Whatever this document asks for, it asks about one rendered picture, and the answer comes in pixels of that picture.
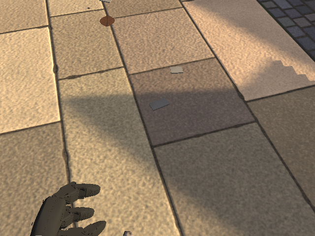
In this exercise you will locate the robot left hand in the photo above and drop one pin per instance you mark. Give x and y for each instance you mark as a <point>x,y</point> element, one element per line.
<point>54,214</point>

